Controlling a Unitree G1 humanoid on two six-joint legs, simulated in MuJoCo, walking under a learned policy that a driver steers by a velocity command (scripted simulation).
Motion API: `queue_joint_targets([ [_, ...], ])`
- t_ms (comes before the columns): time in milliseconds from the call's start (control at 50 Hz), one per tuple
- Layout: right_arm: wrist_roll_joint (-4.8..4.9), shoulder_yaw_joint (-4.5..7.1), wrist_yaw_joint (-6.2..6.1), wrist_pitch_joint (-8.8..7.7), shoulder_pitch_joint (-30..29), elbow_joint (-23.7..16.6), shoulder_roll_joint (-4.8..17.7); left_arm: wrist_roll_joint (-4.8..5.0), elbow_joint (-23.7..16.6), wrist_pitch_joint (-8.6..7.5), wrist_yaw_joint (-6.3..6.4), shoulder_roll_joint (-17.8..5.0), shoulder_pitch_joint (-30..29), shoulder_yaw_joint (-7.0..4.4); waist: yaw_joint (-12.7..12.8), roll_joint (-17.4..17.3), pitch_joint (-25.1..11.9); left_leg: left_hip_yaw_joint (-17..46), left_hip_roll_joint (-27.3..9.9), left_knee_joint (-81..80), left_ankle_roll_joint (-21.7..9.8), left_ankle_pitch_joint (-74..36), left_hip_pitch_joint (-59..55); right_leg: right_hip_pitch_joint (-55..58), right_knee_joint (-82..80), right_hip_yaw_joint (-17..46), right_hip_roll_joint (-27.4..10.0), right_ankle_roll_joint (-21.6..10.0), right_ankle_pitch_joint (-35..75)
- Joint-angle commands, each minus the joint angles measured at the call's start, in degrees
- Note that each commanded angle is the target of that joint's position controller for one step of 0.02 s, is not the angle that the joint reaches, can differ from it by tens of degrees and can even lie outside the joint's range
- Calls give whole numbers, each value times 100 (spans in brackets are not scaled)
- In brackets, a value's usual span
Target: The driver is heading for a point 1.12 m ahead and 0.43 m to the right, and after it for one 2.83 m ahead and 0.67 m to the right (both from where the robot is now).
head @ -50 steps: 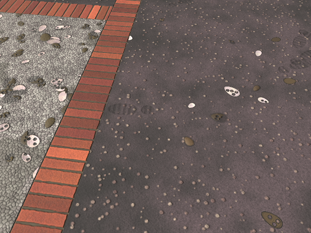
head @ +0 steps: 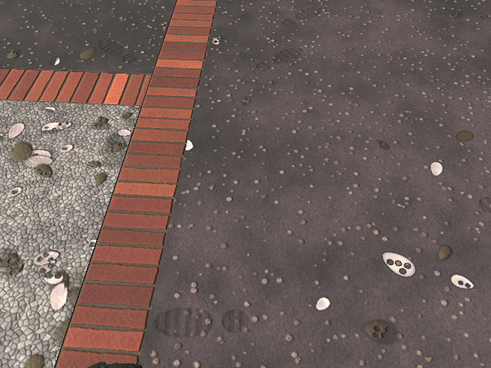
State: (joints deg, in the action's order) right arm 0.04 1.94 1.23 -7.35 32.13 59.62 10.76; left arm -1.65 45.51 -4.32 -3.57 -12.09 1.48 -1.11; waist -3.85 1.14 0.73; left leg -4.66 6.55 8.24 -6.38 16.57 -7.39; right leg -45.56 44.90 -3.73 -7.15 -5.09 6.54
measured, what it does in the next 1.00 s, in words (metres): walks ahead, turning right: right foot, then left foot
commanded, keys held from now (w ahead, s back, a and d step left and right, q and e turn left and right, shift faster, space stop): w+shift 0.02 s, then w+e+shift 0.98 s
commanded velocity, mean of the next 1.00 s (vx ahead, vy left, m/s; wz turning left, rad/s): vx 1.00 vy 0.00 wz -0.74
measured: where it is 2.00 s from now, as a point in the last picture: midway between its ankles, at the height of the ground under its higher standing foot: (436, 104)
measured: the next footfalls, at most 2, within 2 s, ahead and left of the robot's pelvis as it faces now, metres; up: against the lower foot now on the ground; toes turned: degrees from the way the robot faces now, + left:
right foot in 0.16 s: +0.35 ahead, -0.06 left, +0.00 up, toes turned -6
left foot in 0.58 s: +0.82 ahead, +0.03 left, +0.00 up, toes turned -24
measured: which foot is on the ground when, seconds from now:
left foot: down 0.00-0.16, up 0.18-0.56, down 0.58-1.00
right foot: up 0.00-0.14, down 0.16-0.58, up 0.60-1.00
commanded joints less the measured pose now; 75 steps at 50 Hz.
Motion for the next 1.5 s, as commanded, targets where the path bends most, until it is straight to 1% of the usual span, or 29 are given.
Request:
queue_joint_targets([
  [20, 33, 60, -72, -153, -38, -307, 790, 81, -446, -48, -6, -173, -718, 57, 179, -249, 913, 377, -1425, -902, -199, -4037, 1089, 1229, -993, -455, 419, -148, 534],
  [80, -135, 114, -225, -33, 22, -240, 1170, 73, -343, -56, 86, -498, -382, -31, 438, -708, 283, -80, -1667, 241, 58, -7243, -436, 1616, -1306, -784, 1124, -395, -423],
  [120, -319, 197, -368, 147, -180, -252, 1388, 96, 137, -48, 169, -879, 1301, -205, 1241, -972, -660, -288, -1841, 2531, 169, -8112, -536, 3152, -1279, -634, 1438, -624, -1016],
  [160, -346, 177, -317, 154, -710, -528, 1108, -6, 607, 48, 300, -1387, 3107, -476, 1882, -357, -1414, -299, -1283, 6308, 49, -4276, 1658, 5641, -1081, 810, 366, -1011, -2621],
  [180, 13, 16, -98, 5, -105, -866, 327, -98, 655, 92, 259, -1736, 2729, -585, 913, 1821, -1762, 333, -160, 8378, 470, 923, 4696, 7352, -2191, 4697, -1070, -2266, -3430],
  [200, -40, 34, -134, -108, -851, -1081, 801, -11, 599, 95, 206, -1378, 2355, -577, 1047, 624, -1400, 955, -523, 8285, 228, 341, 5485, 7088, -2950, 5026, -913, -2108, -3490],
  [260, -256, -16, -103, -138, -1823, -1491, 761, 33, 700, -1, 263, -785, 1921, -438, 462, -651, -59, 1007, -1142, 6898, 289, -152, 4814, 4567, -3275, 3288, -260, -1483, -1982],
  [320, -467, -89, 1, 172, -1969, -1752, 599, 172, 708, -158, 319, -808, 1942, -375, 93, -441, 318, 796, -1332, 6056, 664, 148, 4536, 3320, -3535, 2685, 196, -1424, -1713],
  [400, -315, -226, 95, 195, -3512, -2448, 574, 164, 561, -252, 270, -1064, 2187, -451, 472, -123, 780, 320, -1143, 3696, 899, -1594, 3798, 2241, -3901, 2205, 674, -1133, -458],
  [520, -182, -130, -26, 176, -3600, -2661, 999, 222, 499, -182, 302, -1398, 2560, -566, 677, 246, 43, 410, -582, 2022, 628, -2036, 2618, 4001, -2743, 2367, 502, -547, 2125],
  [560, -146, 98, -191, 123, -1967, -2274, 1485, 159, 377, -182, 305, -1804, 2208, -656, -234, 284, -955, 502, -616, 2049, 513, -1304, 775, 3834, -641, 2337, 629, -326, 2626],
  [580, -232, 247, -323, 124, -728, -2047, 1850, 115, 224, -227, 278, -1504, 1929, -585, -799, 170, -1643, 1027, -1294, 2416, 427, -207, -666, 2960, 932, 2183, 859, -290, 1544],
  [600, -489, 340, -385, 128, -64, -1910, 2182, 195, -13, -247, 312, -402, 2097, -328, -621, -1338, -2197, 2983, -3004, 2154, 282, 1133, -1999, 1364, 2886, 1621, 1356, -289, -3400],
  [620, -459, 421, -267, 158, -645, -1969, 2330, 440, -331, -193, 345, -608, 2662, -259, 9, -2594, -2777, 5771, -3663, 904, -247, 2116, -2023, 415, 3826, 1245, 1310, -289, -3438],
  [640, -404, 316, -215, 194, -1373, -2151, 1532, 258, -131, -64, 390, -979, 2052, -299, -39, -1308, -1642, 4815, -3182, 649, -186, 2854, -1016, 114, 3841, 1050, 807, -292, -2689],
  [680, -371, 185, -173, 199, -1611, -1978, 1001, 85, -180, 65, 227, -942, 1476, -323, 58, -282, -574, 2919, -2668, 631, -20, 913, 362, 319, 3342, 879, 458, -173, -2184],
  [760, -98, 80, -74, 40, -1034, -1301, 581, -40, -669, 343, -2, -421, 797, -180, 320, -589, 36, 916, -2160, 383, 356, -1163, 1050, 69, 3115, 705, 84, -162, -1955],
  [940, -152, 197, -195, -18, -712, -1102, 1408, -11, -1315, 339, -243, -658, -553, -19, 511, -406, 604, -1278, -1851, 301, 663, -5922, 827, 1288, 71, -800, 806, -570, -575],
  [1020, -205, 352, -305, 332, -1190, -1385, 1960, 17, -476, 285, 20, -1383, 2340, -384, 1949, -729, -887, -987, -2278, 4365, 496, -7508, 1231, 4547, -459, -379, 1377, -1050, -1636],
  [1040, -256, 341, -220, 375, -1189, -1402, 1734, 75, -246, 297, 172, -1599, 2577, -560, 1823, -68, -857, -942, -1599, 6400, 545, -3231, 2518, 5599, -851, 236, 1160, -1190, -2052],
  [1060, -355, 140, -154, 322, -988, -1792, 918, 89, -379, 361, 237, -2126, 2006, -648, 928, 1205, -617, -660, -755, 8537, 726, 1422, 4566, 6202, -633, 2268, 103, -1548, -694],
  [1080, -192, 125, -140, 176, -1250, -2434, 1164, -9, -612, 438, 250, -2356, 2187, -705, 1024, 865, -1759, 595, -632, 8938, 798, 1188, 5747, 7202, -2074, 4469, -583, -2404, -2181],
  [1100, -176, 91, -143, 55, -1601, -2419, 1310, -20, -590, 426, 322, -1988, 2147, -661, 1022, -18, -1140, 786, -984, 8393, 735, 646, 6030, 6565, -2985, 4675, -824, -2086, -2928],
  [1120, -148, 69, -143, 50, -1496, -2254, 1297, -18, -493, 361, 374, -1600, 1874, -556, 665, -493, -342, 688, -1256, 7762, 694, 222, 5722, 5476, -3196, 4109, -732, -1782, -2806],
  [1180, -318, -28, -76, 398, -1127, -1925, 988, 38, -394, -12, 418, -1027, 1521, -304, 37, -816, 106, 735, -1723, 6769, 800, 233, 4298, 3306, -3376, 2693, -212, -1347, -1445],
  [1300, -4, -117, 150, 462, -2582, -2235, 662, 112, 8, -346, 216, -993, 2151, -269, 579, -275, 642, 163, -1368, 3993, 316, -2093, 4251, 3327, -3946, 404, 586, -273, 1051],
  [1400, -11, -77, 229, 376, -2790, -2171, 842, 68, 192, -430, 409, -1231, 2348, -226, 531, 211, 287, -427, -554, 2754, -130, -2850, 3719, 4985, -3780, -291, 160, 281, 4308],
  [1460, -70, 139, 177, 483, -1199, -1664, 1399, -148, 85, -194, 656, -1565, 1927, -321, -408, 650, -582, -584, 93, 2883, -329, -1609, 2314, 5472, -1449, -484, -181, 511, 6590],
  [1500, -52, 430, 54, 561, 1035, -1049, 1847, -153, -168, -66, 653, -1700, 967, -391, -1695, 10, -996, 303, -357, 2383, -939, -892, 226, 3728, 3153, -662, 505, 460, 3622],
])
Velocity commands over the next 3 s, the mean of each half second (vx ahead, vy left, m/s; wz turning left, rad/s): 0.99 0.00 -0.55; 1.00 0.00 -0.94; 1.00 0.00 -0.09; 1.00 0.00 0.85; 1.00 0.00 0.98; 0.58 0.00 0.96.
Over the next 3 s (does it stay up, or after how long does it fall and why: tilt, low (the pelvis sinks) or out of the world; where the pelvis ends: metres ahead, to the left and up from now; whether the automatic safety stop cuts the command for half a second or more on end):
stays up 2.36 -0.96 0.00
